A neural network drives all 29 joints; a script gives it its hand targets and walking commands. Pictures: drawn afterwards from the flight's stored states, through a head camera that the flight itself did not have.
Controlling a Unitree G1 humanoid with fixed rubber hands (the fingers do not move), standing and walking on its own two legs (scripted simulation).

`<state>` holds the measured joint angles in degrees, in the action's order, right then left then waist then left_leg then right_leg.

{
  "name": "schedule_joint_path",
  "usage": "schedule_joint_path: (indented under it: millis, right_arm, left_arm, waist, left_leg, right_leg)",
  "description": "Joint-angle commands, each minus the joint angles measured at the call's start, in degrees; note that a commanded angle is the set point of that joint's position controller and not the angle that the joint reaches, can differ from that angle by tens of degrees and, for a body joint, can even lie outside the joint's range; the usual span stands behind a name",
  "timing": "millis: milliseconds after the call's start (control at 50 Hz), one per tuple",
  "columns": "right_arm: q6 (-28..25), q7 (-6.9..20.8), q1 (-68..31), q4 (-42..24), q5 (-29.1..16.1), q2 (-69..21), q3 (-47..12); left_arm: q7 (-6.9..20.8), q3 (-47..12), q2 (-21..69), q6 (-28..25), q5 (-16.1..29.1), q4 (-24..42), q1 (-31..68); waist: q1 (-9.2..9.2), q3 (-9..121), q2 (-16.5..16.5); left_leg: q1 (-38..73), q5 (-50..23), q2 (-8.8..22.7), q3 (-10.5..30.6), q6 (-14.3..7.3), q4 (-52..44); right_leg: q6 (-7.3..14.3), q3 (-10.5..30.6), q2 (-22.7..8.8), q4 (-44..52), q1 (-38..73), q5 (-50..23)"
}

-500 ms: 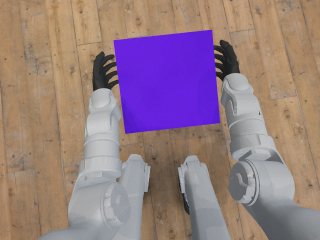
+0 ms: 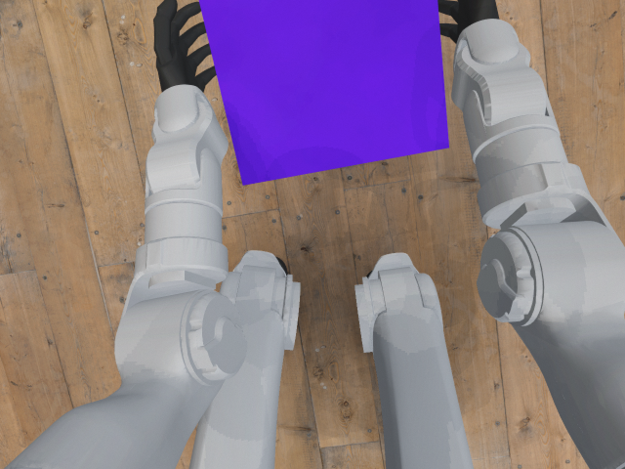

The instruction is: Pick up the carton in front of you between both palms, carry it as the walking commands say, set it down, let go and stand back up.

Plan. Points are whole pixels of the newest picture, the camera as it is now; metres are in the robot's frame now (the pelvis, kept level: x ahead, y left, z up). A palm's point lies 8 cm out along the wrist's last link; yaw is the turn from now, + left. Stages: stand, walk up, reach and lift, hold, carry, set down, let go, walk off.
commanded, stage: set down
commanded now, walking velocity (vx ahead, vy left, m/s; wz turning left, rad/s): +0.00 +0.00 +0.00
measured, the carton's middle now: (325, 75) +0.53 +0.00 -0.23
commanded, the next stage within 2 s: none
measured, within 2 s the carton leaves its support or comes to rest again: rests again in 0.94 s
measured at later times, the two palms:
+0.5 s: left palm (197, 87) +0.51 +0.15 -0.20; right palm (444, 32) +0.56 -0.14 -0.21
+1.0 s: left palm (195, 81) +0.53 +0.16 -0.22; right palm (440, 30) +0.57 -0.14 -0.22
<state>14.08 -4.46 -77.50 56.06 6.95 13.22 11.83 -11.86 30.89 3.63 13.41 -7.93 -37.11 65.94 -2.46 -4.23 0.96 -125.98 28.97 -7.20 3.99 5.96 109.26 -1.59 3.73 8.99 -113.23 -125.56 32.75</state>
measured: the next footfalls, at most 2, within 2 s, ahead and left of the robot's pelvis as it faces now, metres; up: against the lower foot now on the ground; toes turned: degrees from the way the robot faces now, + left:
none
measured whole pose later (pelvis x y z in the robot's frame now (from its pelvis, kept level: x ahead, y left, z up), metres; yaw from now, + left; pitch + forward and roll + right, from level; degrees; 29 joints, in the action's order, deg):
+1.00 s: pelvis +0.01 +0.00 -0.06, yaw +2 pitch +41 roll +5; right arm 9.7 0.7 -86.7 64.7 10.9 16.4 14.1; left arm -5.0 34.2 -2.8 9.4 -7.2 -49.6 75.4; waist -2.7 -14.9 2.4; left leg -129.1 34.0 -7.1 1.7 6.0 122.0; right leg 0.6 2.3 6.0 -127.0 -128.9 38.4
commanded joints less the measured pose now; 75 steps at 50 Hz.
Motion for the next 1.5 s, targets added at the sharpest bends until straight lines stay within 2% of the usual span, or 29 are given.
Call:
schedule_joint_path:
  millis: [0, 140, 200, 260, 320, 420, 600, 700, 880, 1200, 1240, 1280, 1300, 1340, 1380, 1400, 1440, 1480]
  right_arm:
    - [-3.0, 13.6, -31.9, -4.8, -7.4, -51.3, -19.4]
    - [-4.1, 12.9, -36.6, -4.0, -10.5, -48.0, -22.1]
    - [-5.0, 13.1, -39.0, -7.3, -13.1, -48.4, -23.9]
    - [-5.7, 13.1, -37.4, -7.1, -14.0, -48.4, -23.9]
    - [-5.8, 13.0, -34.1, -3.2, -12.2, -48.2, -21.9]
    - [-6.0, 13.9, -32.1, 1.1, -9.1, -47.0, -18.3]
    - [-5.1, 15.3, -29.9, 6.4, -3.9, -42.0, -12.2]
    - [-4.7, 15.7, -27.3, 8.4, -1.8, -40.1, -10.3]
    - [-3.9, 16.3, -22.6, 10.9, 1.2, -38.2, -8.5]
    - [-4.2, 15.9, -16.7, 13.1, 3.6, -33.4, -6.9]
    - [-4.9, 15.5, -17.2, 12.5, 3.1, -31.7, -7.2]
    - [-5.9, 14.0, -17.3, 11.6, 2.7, -25.4, -6.6]
    - [-6.5, 12.7, -15.8, 11.3, 2.7, -19.1, -5.5]
    - [-8.0, 8.1, -12.1, 10.7, 2.1, 1.1, -2.9]
    - [-10.0, 3.4, -13.2, 8.6, -2.1, 15.2, -3.7]
    - [-10.9, 2.4, -16.4, 7.2, -5.2, 16.6, -5.3]
    - [-12.3, 1.8, -21.8, 4.3, -10.3, 18.2, -8.8]
    - [-13.0, 2.3, -25.8, 1.9, -14.4, 18.9, -12.4]
  left_arm:
    - [13.9, -29.3, 42.4, -1.7, 6.8, 0.9, 42.6]
    - [13.7, -29.5, 39.4, -2.7, 9.4, 0.8, 46.9]
    - [13.5, -31.5, 41.1, -3.2, 11.2, 1.5, 47.2]
    - [13.8, -32.5, 43.7, -3.3, 12.2, 0.6, 45.7]
    - [14.7, -30.7, 43.5, -3.1, 11.4, -1.9, 44.0]
    - [15.5, -27.1, 41.7, -3.0, 9.1, -5.7, 41.9]
    - [16.3, -21.0, 37.9, -2.7, 5.8, -10.3, 40.5]
    - [16.9, -19.2, 36.1, -2.8, 5.2, -12.0, 39.0]
    - [18.0, -15.6, 33.1, -2.5, 3.2, -15.2, 33.8]
    - [18.8, -12.3, 29.3, -3.2, 1.8, -18.5, 25.9]
    - [18.4, -11.9, 28.3, -3.8, 2.0, -18.3, 24.8]
    - [17.1, -10.1, 23.7, -4.7, 1.8, -18.7, 22.2]
    - [15.8, -8.2, 17.9, -5.4, 1.4, -19.1, 19.3]
    - [11.1, -3.8, -1.0, -7.7, 1.5, -20.3, 12.0]
    - [6.1, -3.5, -15.9, -10.7, 4.9, -19.6, 11.0]
    - [4.8, -4.6, -17.9, -11.7, 7.5, -18.7, 13.0]
    - [3.7, -8.2, -19.1, -13.2, 12.3, -18.1, 16.4]
    - [3.7, -12.8, -18.8, -13.6, 16.9, -18.0, 19.6]
  waist:
    - [-1.08, 69.3, -6.8]
    - [-2.14, 69.1, -7.8]
    - [-1.33, 70.1, -6.0]
    - [-0.21, 70.5, -4.7]
    - [0.35, 63.8, -4.1]
    - [0.36, 54.4, -4.1]
    - [1.32, 43.1, -3.9]
    - [2.10, 39.9, -3.5]
    - [1.98, 35.0, -4.5]
    - [2.15, 32.0, -4.3]
    - [1.74, 33.0, -4.5]
    - [1.46, 33.6, -4.5]
    - [1.26, 34.0, -4.7]
    - [0.77, 35.3, -4.9]
    - [-0.15, 38.4, -5.0]
    - [-0.73, 40.5, -5.3]
    - [-1.36, 43.7, -6.4]
    - [-1.30, 46.3, -7.8]
  left_leg:
    - [35.6, -16.7, -1.9, -10.3, -2.3, -1.7]
    - [34.1, -18.9, -1.0, -10.8, -2.1, 3.7]
    - [36.9, -22.6, -1.1, -10.6, -2.1, 5.4]
    - [36.9, -25.8, -1.5, -10.2, -1.8, 6.8]
    - [32.8, -24.1, -1.6, -10.0, -1.7, 7.4]
    - [28.4, -19.7, -1.7, -9.5, -2.2, 7.3]
    - [23.6, -14.1, -1.8, -8.6, -2.6, 6.9]
    - [21.8, -13.7, -1.8, -8.3, -2.6, 7.2]
    - [17.3, -13.1, -1.6, -8.3, -2.6, 7.8]
    - [13.2, -15.0, -1.2, -8.4, -2.1, 9.2]
    - [14.1, -16.3, -1.1, -8.7, -1.7, 9.5]
    - [15.4, -16.9, -0.9, -9.1, -1.2, 9.8]
    - [16.4, -16.7, -0.6, -9.3, -0.9, 9.9]
    - [18.4, -16.5, 0.6, -9.6, -0.6, 10.1]
    - [19.5, -17.6, 1.6, -9.3, -0.9, 10.1]
    - [20.2, -19.5, 2.0, -9.0, -1.2, 10.4]
    - [20.9, -22.5, 3.0, -8.1, -1.9, 11.2]
    - [21.8, -22.9, 3.9, -7.4, -2.5, 11.4]
  right_leg:
    - [0.0, -5.2, -0.4, 9.6, 36.2, -19.1]
    - [0.1, -4.6, -1.1, 4.3, 37.2, -22.2]
    - [0.5, -4.3, -0.8, 3.0, 35.2, -24.7]
    - [0.9, -3.9, -0.9, 1.4, 36.5, -29.1]
    - [1.2, -3.7, -1.0, 1.0, 33.3, -28.1]
    - [1.7, -3.7, -1.3, 1.1, 26.6, -22.3]
    - [2.9, -3.6, -1.7, 1.0, 19.6, -15.0]
    - [3.4, -3.1, -2.0, 0.7, 18.6, -15.1]
    - [3.8, -1.7, -2.4, 0.3, 18.2, -16.9]
    - [4.0, -0.1, -3.3, -1.0, 18.5, -22.2]
    - [3.6, -0.3, -3.6, -1.4, 19.1, -23.4]
    - [3.1, -0.4, -4.2, -1.7, 20.3, -24.5]
    - [2.8, -0.5, -4.6, -1.7, 21.0, -24.3]
    - [2.1, -0.6, -5.9, -1.7, 23.0, -23.7]
    - [1.3, -0.1, -6.5, -1.6, 24.6, -23.9]
    - [1.1, 0.3, -6.6, -2.2, 25.1, -25.2]
    - [1.1, 1.0, -7.4, -3.2, 26.2, -27.2]
    - [1.3, 1.4, -8.2, -3.7, 28.0, -26.7]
